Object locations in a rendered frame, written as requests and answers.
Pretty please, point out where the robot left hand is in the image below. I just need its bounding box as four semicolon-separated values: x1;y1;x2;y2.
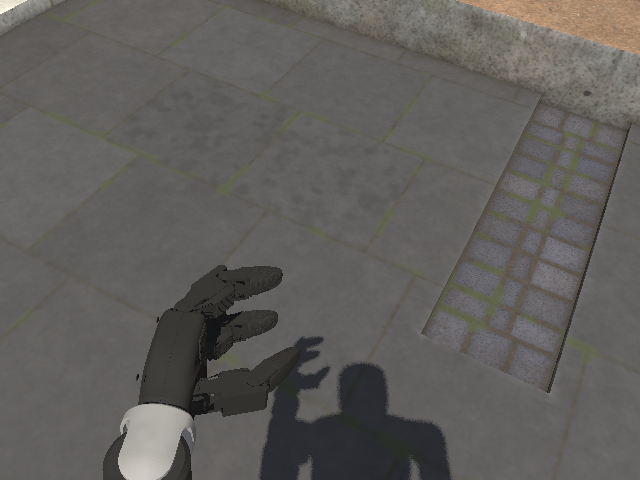
136;265;301;420

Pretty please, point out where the left robot forearm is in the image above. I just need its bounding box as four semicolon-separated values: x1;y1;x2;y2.
102;403;196;480

